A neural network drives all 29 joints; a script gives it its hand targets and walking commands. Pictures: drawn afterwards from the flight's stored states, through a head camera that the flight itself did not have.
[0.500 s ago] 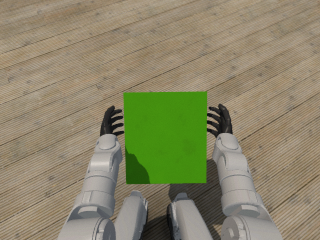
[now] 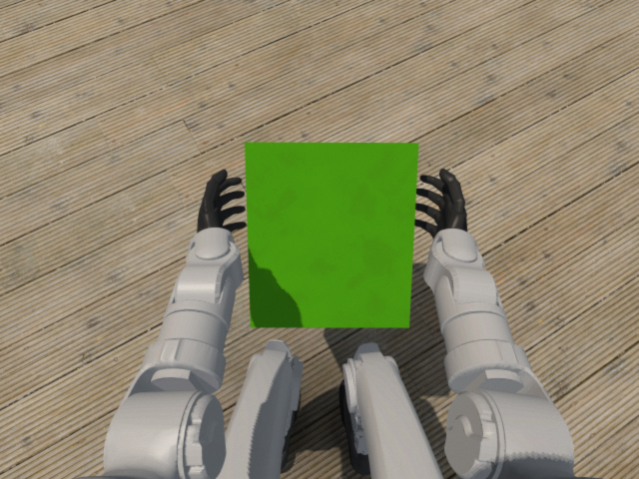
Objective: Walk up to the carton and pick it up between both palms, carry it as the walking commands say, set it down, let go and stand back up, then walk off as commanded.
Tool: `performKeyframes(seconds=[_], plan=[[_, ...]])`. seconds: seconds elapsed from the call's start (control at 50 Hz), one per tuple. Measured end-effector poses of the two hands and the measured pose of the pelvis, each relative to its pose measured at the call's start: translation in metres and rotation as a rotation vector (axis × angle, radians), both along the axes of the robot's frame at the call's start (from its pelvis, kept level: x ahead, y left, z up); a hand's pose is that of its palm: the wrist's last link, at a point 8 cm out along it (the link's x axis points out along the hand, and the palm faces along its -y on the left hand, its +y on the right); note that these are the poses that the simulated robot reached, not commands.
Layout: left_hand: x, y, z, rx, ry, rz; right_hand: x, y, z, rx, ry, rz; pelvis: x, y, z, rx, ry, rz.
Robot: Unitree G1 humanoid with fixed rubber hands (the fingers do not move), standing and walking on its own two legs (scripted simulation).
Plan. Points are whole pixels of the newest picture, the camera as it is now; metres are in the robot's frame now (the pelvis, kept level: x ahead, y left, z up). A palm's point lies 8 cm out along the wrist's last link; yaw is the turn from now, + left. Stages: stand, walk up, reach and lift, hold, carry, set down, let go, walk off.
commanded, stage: set down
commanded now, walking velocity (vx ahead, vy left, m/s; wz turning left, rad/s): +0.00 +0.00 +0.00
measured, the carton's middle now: (328, 227) +0.46 +0.00 -0.18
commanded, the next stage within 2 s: none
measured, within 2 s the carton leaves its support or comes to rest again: neither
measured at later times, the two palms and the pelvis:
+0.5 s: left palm (226, 234) +0.44 +0.15 -0.17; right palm (423, 231) +0.45 -0.14 -0.15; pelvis -0.03 -0.02 -0.08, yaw +0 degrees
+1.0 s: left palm (233, 246) +0.45 +0.16 -0.28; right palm (397, 245) +0.46 -0.13 -0.27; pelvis -0.06 +0.00 -0.16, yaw +0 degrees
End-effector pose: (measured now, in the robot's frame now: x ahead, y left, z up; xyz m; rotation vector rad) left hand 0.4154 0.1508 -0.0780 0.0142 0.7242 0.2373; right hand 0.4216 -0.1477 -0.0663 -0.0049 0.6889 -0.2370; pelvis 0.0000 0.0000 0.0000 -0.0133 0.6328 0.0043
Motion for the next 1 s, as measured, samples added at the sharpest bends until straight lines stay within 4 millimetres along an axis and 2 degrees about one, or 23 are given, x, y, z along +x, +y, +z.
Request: performKeyframes(seconds=[0.26,0.56,0.7,0.8,0.9,1.0], plan=[[0.004,0.013,-0.055,0.013,0.01,0.024,0.015,0.014,-0.055,-0.012,0.013,0.041,-0.012,-0.014,-0.04,0.008,0.042,0.009],[0.028,0.003,-0.101,0.017,-0.013,-0.003,0.031,0.004,-0.1,-0.008,-0.01,0.009,-0.029,-0.013,-0.086,0.002,0.01,-0.003],[0.032,0.013,-0.134,0.031,-0.003,0.004,0.035,0.013,-0.139,0.004,0.0,0.015,-0.038,-0.008,-0.106,0.004,-0.027,-0.008],[0.034,0.022,-0.167,0.031,-0.058,0.022,0.04,0.022,-0.173,0.009,-0.055,0.026,-0.059,-0.006,-0.114,0.002,-0.206,0.006],[0.034,0.021,-0.204,0.008,-0.034,0.036,0.04,0.021,-0.21,0.006,-0.03,0.022,-0.063,-0.005,-0.139,-0.02,-0.183,0.02],[0.038,0.014,-0.206,0.028,-0.014,-0.003,0.042,0.014,-0.207,-0.032,-0.01,0.032,-0.062,-0.003,-0.157,-0.029,-0.225,0.016]])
